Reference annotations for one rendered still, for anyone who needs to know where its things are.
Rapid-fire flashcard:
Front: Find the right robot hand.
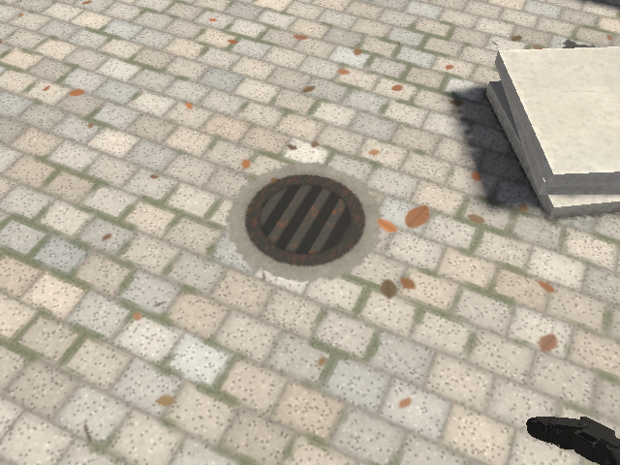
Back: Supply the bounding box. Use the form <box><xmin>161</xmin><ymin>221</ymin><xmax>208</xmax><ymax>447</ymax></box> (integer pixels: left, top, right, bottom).
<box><xmin>526</xmin><ymin>417</ymin><xmax>620</xmax><ymax>465</ymax></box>

